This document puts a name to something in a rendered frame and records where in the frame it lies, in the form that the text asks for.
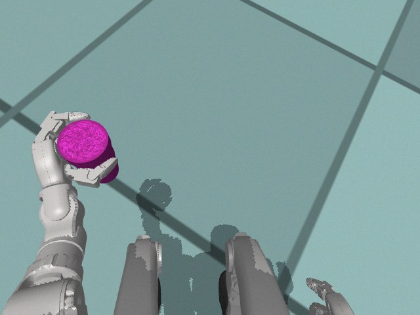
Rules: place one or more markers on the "left robot arm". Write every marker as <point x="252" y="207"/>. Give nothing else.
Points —
<point x="52" y="285"/>

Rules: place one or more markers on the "right robot hand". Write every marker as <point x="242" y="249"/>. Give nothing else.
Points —
<point x="336" y="304"/>

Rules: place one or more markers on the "left robot hand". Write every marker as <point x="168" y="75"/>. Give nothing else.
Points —
<point x="50" y="167"/>

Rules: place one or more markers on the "cup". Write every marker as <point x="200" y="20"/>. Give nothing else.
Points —
<point x="86" y="144"/>

